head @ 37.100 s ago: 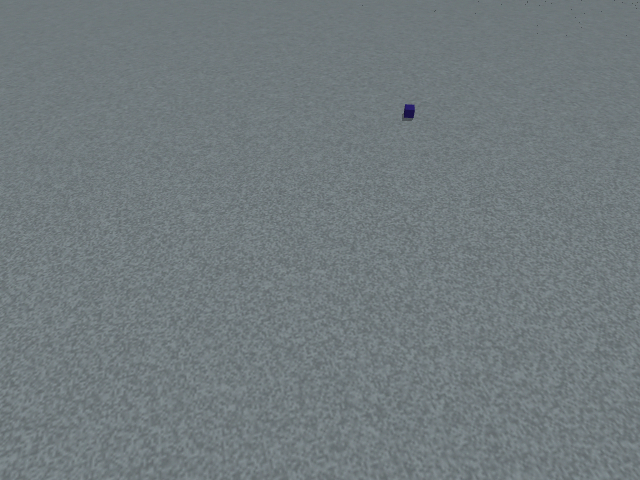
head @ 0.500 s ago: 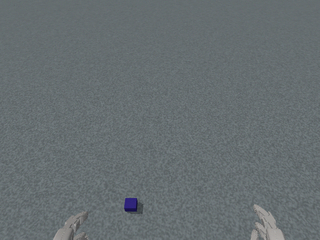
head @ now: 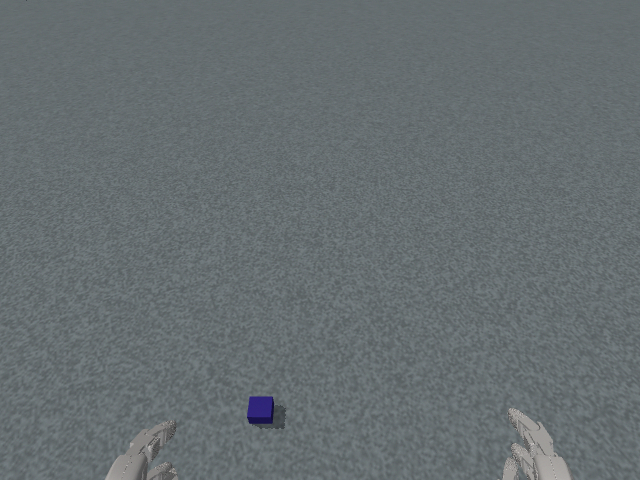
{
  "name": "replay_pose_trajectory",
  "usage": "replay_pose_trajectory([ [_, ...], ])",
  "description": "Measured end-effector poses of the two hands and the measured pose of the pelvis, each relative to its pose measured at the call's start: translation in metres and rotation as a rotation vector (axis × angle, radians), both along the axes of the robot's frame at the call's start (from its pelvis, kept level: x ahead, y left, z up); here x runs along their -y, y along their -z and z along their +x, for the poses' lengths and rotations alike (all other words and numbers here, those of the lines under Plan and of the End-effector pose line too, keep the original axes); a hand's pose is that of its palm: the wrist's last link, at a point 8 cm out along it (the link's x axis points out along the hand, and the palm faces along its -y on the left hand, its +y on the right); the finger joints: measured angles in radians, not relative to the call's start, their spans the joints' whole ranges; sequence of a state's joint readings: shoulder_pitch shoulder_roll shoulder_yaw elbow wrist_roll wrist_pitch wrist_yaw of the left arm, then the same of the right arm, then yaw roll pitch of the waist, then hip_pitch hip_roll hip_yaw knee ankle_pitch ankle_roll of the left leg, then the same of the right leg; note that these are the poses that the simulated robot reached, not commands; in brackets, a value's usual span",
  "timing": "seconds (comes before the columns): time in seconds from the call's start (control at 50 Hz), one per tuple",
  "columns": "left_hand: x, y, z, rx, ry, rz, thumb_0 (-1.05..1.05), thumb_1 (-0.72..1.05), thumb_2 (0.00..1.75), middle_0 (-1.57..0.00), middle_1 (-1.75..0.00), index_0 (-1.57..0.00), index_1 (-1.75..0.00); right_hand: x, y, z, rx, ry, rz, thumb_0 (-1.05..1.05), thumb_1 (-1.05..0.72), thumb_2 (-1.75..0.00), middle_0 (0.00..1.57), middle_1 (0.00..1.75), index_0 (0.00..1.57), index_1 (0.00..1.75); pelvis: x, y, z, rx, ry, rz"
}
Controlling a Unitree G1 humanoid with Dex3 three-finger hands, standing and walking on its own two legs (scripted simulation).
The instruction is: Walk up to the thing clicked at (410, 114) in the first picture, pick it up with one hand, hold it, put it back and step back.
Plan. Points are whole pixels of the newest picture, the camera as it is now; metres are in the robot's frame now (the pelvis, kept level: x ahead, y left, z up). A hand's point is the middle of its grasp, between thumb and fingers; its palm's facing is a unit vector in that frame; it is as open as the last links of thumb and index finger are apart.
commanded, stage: home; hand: left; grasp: from above
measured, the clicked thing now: (261, 410) +0.49 +0.19 -0.69
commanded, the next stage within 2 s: stand in 0.08 s
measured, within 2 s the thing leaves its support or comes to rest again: neither
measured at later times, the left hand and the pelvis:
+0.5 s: hand out of the picture +0.10 +0.24 -0.10, palm faces +0.03 -0.93 -0.35, open 7.4 cm; pelvis -0.01 +0.01 +0.04, yaw +0 degrees
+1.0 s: hand out of the picture +0.01 +0.24 -0.10, palm faces +0.04 -0.94 -0.34, open 7.4 cm; pelvis -0.02 +0.01 +0.06, yaw +1 degrees
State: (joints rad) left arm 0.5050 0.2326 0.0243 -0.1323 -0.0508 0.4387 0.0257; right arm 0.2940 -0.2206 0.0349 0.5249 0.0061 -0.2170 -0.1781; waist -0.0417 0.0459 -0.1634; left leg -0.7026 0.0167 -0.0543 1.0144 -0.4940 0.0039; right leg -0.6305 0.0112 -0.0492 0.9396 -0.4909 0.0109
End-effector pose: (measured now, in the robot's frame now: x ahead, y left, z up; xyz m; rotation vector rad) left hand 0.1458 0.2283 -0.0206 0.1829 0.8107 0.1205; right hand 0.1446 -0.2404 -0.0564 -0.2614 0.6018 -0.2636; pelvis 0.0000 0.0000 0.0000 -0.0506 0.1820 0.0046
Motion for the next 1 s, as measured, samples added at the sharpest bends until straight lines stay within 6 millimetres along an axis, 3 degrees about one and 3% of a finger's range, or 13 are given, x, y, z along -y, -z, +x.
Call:
replay_pose_trajectory([
  [0.18,-0.001,0.0,-0.002,-0.009,-0.001,0.002,0.01,0.9,0.9,-0.2,-0.3,-0.2,-0.29,-0.001,0.001,0.0,0.002,0.0,0.005,0.02,-0.9,-0.9,0.21,0.3,0.2,0.3,-0.001,0.0,0.0,0.0,0.001,0.001],
  [0.28,-0.019,0.024,0.0,-0.006,0.027,0.103,0.01,0.9,0.9,-0.2,-0.3,-0.21,-0.3,0.005,0.019,-0.011,-0.265,-0.148,-0.038,0.01,-0.9,-0.9,0.21,0.3,0.2,0.3,-0.001,-0.013,-0.009,0.096,0.0,0.035],
  [0.48,-0.053,0.042,-0.056,-0.209,-0.055,0.144,0.01,0.9,0.9,-0.2,-0.3,-0.2,-0.3,0.027,0.018,-0.05,-0.452,-0.06,0.013,0.01,-0.9,-0.9,0.21,0.3,0.2,0.3,-0.004,-0.034,-0.012,0.176,0.0,0.05],
  [0.66,-0.058,0.047,-0.1,-0.339,-0.107,0.108,0.01,0.9,0.9,-0.2,-0.3,-0.2,-0.3,0.022,0.012,-0.079,-0.544,-0.015,0.034,0.01,-0.9,-0.9,0.21,0.3,0.2,0.3,-0.01,-0.05,-0.014,0.225,-0.005,0.046],
  [0.82,-0.056,0.045,-0.126,-0.415,-0.123,0.097,0.01,0.9,0.9,-0.2,-0.3,-0.2,-0.3,0.017,0.012,-0.094,-0.587,0.003,0.067,0.01,-0.9,-0.9,0.21,0.3,0.2,0.3,-0.01,-0.059,-0.019,0.252,-0.009,0.051],
  [1.0,-0.058,0.04,-0.14,-0.449,-0.13,0.115,0.01,0.9,0.9,-0.2,-0.3,-0.2,-0.3,0.026,0.011,-0.106,-0.618,0.019,0.073,0.01,-0.9,-0.9,0.21,0.3,0.2,0.3,-0.005,-0.064,-0.025,0.264,-0.013,0.05],
])
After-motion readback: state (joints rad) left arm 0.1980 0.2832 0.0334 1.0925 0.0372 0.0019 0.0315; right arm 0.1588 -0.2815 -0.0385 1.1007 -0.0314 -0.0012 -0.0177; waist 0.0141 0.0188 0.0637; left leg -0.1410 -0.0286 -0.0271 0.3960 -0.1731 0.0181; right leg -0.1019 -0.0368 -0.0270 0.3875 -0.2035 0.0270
